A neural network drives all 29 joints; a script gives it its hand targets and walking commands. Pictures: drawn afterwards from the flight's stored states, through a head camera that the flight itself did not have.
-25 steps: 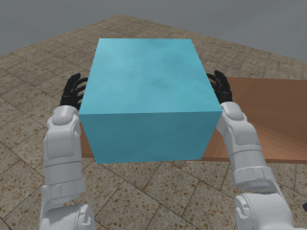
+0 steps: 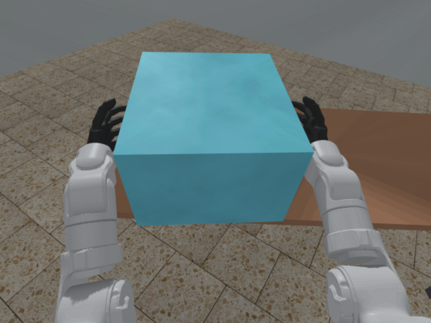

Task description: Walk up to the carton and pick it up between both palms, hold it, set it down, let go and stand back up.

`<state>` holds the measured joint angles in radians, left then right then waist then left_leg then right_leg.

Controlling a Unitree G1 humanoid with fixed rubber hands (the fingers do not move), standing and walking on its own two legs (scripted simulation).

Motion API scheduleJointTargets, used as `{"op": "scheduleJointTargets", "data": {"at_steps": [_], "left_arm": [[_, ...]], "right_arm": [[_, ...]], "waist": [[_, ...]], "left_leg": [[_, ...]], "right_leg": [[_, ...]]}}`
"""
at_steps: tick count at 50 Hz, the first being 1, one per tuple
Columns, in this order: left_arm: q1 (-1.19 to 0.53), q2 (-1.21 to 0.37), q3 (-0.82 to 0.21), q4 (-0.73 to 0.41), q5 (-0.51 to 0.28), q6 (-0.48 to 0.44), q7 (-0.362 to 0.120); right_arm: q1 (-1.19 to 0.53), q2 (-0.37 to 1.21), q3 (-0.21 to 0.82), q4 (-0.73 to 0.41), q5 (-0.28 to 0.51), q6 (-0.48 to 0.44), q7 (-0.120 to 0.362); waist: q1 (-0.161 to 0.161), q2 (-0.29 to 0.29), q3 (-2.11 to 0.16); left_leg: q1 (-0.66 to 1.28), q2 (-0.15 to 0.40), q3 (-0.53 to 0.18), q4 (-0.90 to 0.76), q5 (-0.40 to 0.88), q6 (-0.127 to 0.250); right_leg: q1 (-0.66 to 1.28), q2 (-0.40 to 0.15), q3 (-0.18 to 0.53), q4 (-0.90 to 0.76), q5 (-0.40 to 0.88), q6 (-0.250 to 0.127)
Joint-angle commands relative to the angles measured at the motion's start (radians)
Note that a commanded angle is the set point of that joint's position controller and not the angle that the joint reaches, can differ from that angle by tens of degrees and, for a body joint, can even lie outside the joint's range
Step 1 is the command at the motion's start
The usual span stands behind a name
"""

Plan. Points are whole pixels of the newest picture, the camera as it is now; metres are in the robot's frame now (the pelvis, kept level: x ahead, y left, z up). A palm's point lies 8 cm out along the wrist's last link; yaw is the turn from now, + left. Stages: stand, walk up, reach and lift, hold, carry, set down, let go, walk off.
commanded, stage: hold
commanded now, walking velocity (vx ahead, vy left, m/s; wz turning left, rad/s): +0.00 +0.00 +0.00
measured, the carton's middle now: (209, 132) +0.44 +0.00 +0.15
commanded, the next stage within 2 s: none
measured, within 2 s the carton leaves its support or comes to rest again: neither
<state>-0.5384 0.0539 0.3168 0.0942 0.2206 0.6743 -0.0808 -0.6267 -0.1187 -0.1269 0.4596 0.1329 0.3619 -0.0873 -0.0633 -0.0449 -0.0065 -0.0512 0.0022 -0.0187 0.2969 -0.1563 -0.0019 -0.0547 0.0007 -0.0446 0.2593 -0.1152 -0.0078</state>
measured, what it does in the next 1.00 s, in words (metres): stands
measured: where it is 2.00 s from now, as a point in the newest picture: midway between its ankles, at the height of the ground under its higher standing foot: outside the picture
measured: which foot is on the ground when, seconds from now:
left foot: down 0.00-1.00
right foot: down 0.00-1.00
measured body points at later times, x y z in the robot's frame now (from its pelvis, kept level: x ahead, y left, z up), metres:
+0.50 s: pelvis +0.00 +0.00 +0.00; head -0.04 +0.02 +0.45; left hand +0.37 +0.19 +0.18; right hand +0.37 -0.18 +0.18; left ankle +0.01 +0.12 -0.75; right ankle +0.02 -0.11 -0.75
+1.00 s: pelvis +0.01 +0.00 +0.00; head -0.03 +0.02 +0.45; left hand +0.37 +0.19 +0.18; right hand +0.38 -0.18 +0.18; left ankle +0.01 +0.12 -0.75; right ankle +0.02 -0.11 -0.75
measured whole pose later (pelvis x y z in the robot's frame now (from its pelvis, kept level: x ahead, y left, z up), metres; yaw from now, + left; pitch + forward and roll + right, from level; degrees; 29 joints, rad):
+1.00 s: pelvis +0.01 +0.00 +0.00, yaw +1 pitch -6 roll -1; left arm -0.49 0.06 0.30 0.03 0.22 0.69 -0.10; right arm -0.59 -0.12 -0.09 0.41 0.18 0.37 -0.11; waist -0.07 -0.05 0.00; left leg -0.03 0.01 -0.03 0.30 -0.17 -0.01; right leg -0.02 0.01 -0.05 0.25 -0.12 -0.01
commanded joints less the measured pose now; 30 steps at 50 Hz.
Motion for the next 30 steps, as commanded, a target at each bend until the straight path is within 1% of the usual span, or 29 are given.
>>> {"op": "scheduleJointTargets", "data": {"at_steps": [1, 2, 3, 4, 5, 6, 7, 8, 9, 10, 11, 12, 13, 14, 15, 16, 17, 18, 19, 20, 21, 23, 24, 25, 26, 27, 28, 29, 30], "left_arm": [[-0.556, -0.427, -0.428, -0.144, -0.142, -0.055, -0.118], [-0.549, -0.439, -0.44, -0.172, -0.148, -0.057, -0.12], [-0.555, -0.413, -0.412, -0.149, -0.134, -0.057, -0.124], [-0.536, -0.42, -0.429, -0.182, -0.138, -0.057, -0.125], [-0.545, -0.409, -0.413, -0.167, -0.138, -0.058, -0.129], [-0.55, -0.405, -0.408, -0.147, -0.133, -0.06, -0.129], [-0.516, -0.414, -0.438, -0.176, -0.13, -0.054, -0.128], [-0.54, -0.408, -0.421, -0.165, -0.13, -0.049, -0.127], [-0.518, -0.419, -0.424, -0.18, -0.129, -0.043, -0.129], [-0.544, -0.413, -0.426, -0.176, -0.135, -0.041, -0.132], [-0.536, -0.398, -0.413, -0.166, -0.136, -0.045, -0.133], [-0.545, -0.408, -0.421, -0.174, -0.142, -0.045, -0.135], [-0.54, -0.422, -0.442, -0.201, -0.143, -0.047, -0.134], [-0.524, -0.435, -0.483, -0.259, -0.163, -0.049, -0.13], [-0.533, -0.413, -0.456, -0.216, -0.148, -0.044, -0.13], [-0.549, -0.414, -0.453, -0.215, -0.148, -0.046, -0.13], [-0.546, -0.417, -0.444, -0.198, -0.14, -0.042, -0.13], [-0.575, -0.397, -0.408, -0.121, -0.136, -0.039, -0.131], [-0.586, -0.422, -0.446, -0.166, -0.159, -0.048, -0.127], [-0.558, -0.445, -0.463, -0.21, -0.154, -0.047, -0.119], [-0.549, -0.417, -0.443, -0.169, -0.135, -0.038, -0.118], [-0.547, -0.441, -0.457, -0.212, -0.147, -0.044, -0.113], [-0.56, -0.436, -0.459, -0.197, -0.156, -0.044, -0.111], [-0.558, -0.434, -0.444, -0.15, -0.151, -0.043, -0.112], [-0.581, -0.429, -0.428, -0.143, -0.145, -0.047, -0.113], [-0.574, -0.428, -0.423, -0.138, -0.142, -0.05, -0.11], [-0.59, -0.412, -0.406, -0.118, -0.134, -0.055, -0.112], [-0.618, -0.417, -0.385, -0.066, -0.13, -0.055, -0.114], [-0.571, -0.45, -0.419, -0.129, -0.146, -0.056, -0.111]], "right_arm": [[-0.594, 0.461, 0.392, -0.242, 0.098, -0.061, 0.155], [-0.582, 0.466, 0.407, -0.265, 0.106, -0.061, 0.148], [-0.6, 0.451, 0.402, -0.268, 0.103, -0.056, 0.144], [-0.571, 0.466, 0.414, -0.274, 0.114, -0.055, 0.136], [-0.607, 0.462, 0.423, -0.296, 0.123, -0.057, 0.132], [-0.62, 0.462, 0.42, -0.296, 0.13, -0.059, 0.131], [-0.562, 0.464, 0.43, -0.286, 0.133, -0.056, 0.126], [-0.572, 0.446, 0.4, -0.272, 0.121, -0.049, 0.125], [-0.569, 0.443, 0.401, -0.289, 0.122, -0.049, 0.126], [-0.564, 0.452, 0.399, -0.262, 0.122, -0.043, 0.127], [-0.571, 0.448, 0.406, -0.261, 0.122, -0.04, 0.131], [-0.576, 0.456, 0.401, -0.269, 0.123, -0.042, 0.131], [-0.575, 0.46, 0.412, -0.304, 0.118, -0.046, 0.13], [-0.53, 0.469, 0.425, -0.326, 0.133, -0.045, 0.128], [-0.55, 0.439, 0.4, -0.308, 0.117, -0.036, 0.127], [-0.558, 0.444, 0.391, -0.281, 0.119, -0.033, 0.132], [-0.566, 0.437, 0.387, -0.277, 0.109, -0.034, 0.138], [-0.621, 0.426, 0.356, -0.259, 0.086, -0.037, 0.146], [-0.617, 0.451, 0.358, -0.275, 0.093, -0.048, 0.154], [-0.59, 0.458, 0.376, -0.303, 0.103, -0.051, 0.156], [-0.562, 0.434, 0.363, -0.261, 0.088, -0.042, 0.155], [-0.573, 0.442, 0.388, -0.284, 0.102, -0.048, 0.157], [-0.579, 0.437, 0.388, -0.273, 0.105, -0.051, 0.16], [-0.598, 0.417, 0.371, -0.255, 0.095, -0.049, 0.162], [-0.632, 0.424, 0.367, -0.251, 0.091, -0.055, 0.168], [-0.629, 0.439, 0.363, -0.258, 0.081, -0.06, 0.166], [-0.647, 0.438, 0.351, -0.232, 0.066, -0.061, 0.169], [-0.676, 0.442, 0.327, -0.197, 0.065, -0.065, 0.174], [-0.646, 0.466, 0.359, -0.263, 0.073, -0.077, 0.173]], "waist": [[-0.007, 0.062, -0.36], [-0.01, 0.051, -0.392], [-0.005, 0.041, -0.368], [-0.018, 0.044, -0.383], [0.001, 0.046, -0.379], [0.006, 0.046, -0.369], [-0.009, 0.062, -0.367], [-0.015, 0.074, -0.314], [-0.002, 0.074, -0.321], [-0.017, 0.062, -0.299], [-0.008, 0.055, -0.286], [-0.015, 0.055, -0.309], [-0.02, 0.054, -0.321], [-0.032, 0.076, -0.373], [-0.034, 0.076, -0.324], [-0.024, 0.079, -0.315], [-0.026, 0.074, -0.291], [-0.009, 0.063, -0.258], [-0.02, 0.081, -0.325], [-0.014, 0.097, -0.322], [-0.025, 0.094, -0.283], [-0.004, 0.085, -0.339], [-0.021, 0.082, -0.36], [-0.011, 0.08, -0.336], [-0.003, 0.063, -0.337], [-0.004, 0.059, -0.329], [0.009, 0.038, -0.323], [0.012, 0.039, -0.296], [0.009, 0.038, -0.364]], "left_leg": [[0.029, -0.048, 0.04, -0.03, 0.195, -0.022], [0.05, -0.053, 0.045, -0.014, 0.241, -0.033], [0.035, -0.057, 0.048, -0.019, 0.224, -0.029], [0.04, -0.062, 0.05, -0.012, 0.25, -0.031], [0.028, -0.065, 0.043, -0.011, 0.259, -0.027], [0.017, -0.065, 0.04, -0.016, 0.231, -0.021], [0.03, -0.063, 0.04, -0.01, 0.259, -0.029], [0.019, -0.062, 0.046, -0.022, 0.218, -0.035], [0.024, -0.056, 0.039, -0.022, 0.233, -0.032], [0.012, -0.057, 0.044, -0.02, 0.236, -0.038], [0.006, -0.06, 0.045, -0.026, 0.229, -0.034], [0.018, -0.061, 0.042, -0.026, 0.2, -0.031], [0.023, -0.056, 0.039, -0.025, 0.224, -0.035], [0.056, -0.055, 0.037, -0.011, 0.269, -0.04], [0.049, -0.055, 0.029, -0.016, 0.261, -0.046], [0.039, -0.053, 0.033, -0.021, 0.221, -0.044], [0.031, -0.046, 0.035, -0.032, 0.206, -0.044], [-0.001, -0.051, 0.039, -0.047, 0.127, -0.035], [0.005, -0.045, 0.035, -0.044, 0.114, -0.033], [0.018, -0.043, 0.037, -0.038, 0.167, -0.041], [0.023, -0.047, 0.04, -0.041, 0.161, -0.042], [0.048, -0.046, 0.036, -0.026, 0.214, -0.042], [0.072, -0.039, 0.031, -0.018, 0.233, -0.047], [0.063, -0.039, 0.026, -0.023, 0.216, -0.051], [0.048, -0.041, 0.033, -0.027, 0.17, -0.042], [0.024, -0.041, 0.04, -0.035, 0.136, -0.031], [-0.014, -0.046, 0.046, -0.046, 0.104, -0.018], [-0.025, -0.043, 0.045, -0.066, 0.045, -0.015], [0.0, -0.039, 0.04, -0.051, 0.112, -0.014]], "right_leg": [[0.172, 0.04, -0.013, 0.0, 0.148, 0.017], [0.196, 0.052, -0.019, 0.0, 0.189, 0.023], [0.202, 0.048, -0.016, -0.003, 0.198, 0.03], [0.225, 0.049, -0.015, 0.009, 0.249, 0.037], [0.239, 0.046, -0.009, 0.015, 0.263, 0.033], [0.224, 0.042, -0.011, 0.018, 0.242, 0.038], [0.231, 0.043, -0.009, 0.012, 0.268, 0.039], [0.198, 0.044, -0.01, 0.001, 0.204, 0.031], [0.194, 0.044, -0.012, -0.001, 0.207, 0.024], [0.196, 0.045, -0.012, -0.001, 0.213, 0.026], [0.196, 0.042, -0.013, 0.003, 0.21, 0.029], [0.198, 0.04, -0.008, 0.002, 0.198, 0.031], [0.207, 0.044, -0.013, 0.003, 0.222, 0.03], [0.224, 0.051, -0.015, 0.006, 0.242, 0.024], [0.19, 0.048, -0.019, -0.001, 0.212, 0.019], [0.182, 0.048, -0.02, -0.006, 0.174, 0.015], [0.166, 0.054, -0.025, -0.007, 0.143, 0.014], [0.129, 0.045, -0.029, -0.014, 0.062, 0.015], [0.132, 0.043, -0.022, -0.007, 0.057, 0.01], [0.141, 0.053, -0.021, -0.011, 0.096, 0.012], [0.14, 0.049, -0.022, -0.016, 0.085, 0.008], [0.152, 0.056, -0.028, -0.001, 0.113, 0.007], [0.144, 0.057, -0.029, -0.001, 0.117, 0.007], [0.123, 0.058, -0.033, -0.011, 0.082, 0.003], [0.108, 0.059, -0.038, -0.012, 0.049, 0.006], [0.122, 0.05, -0.032, -0.015, 0.044, 0.01], [0.129, 0.049, -0.028, -0.011, 0.028, 0.013], [0.11, 0.042, -0.027, -0.013, -0.012, 0.011], [0.152, 0.048, -0.027, -0.006, 0.057, 0.016]]}}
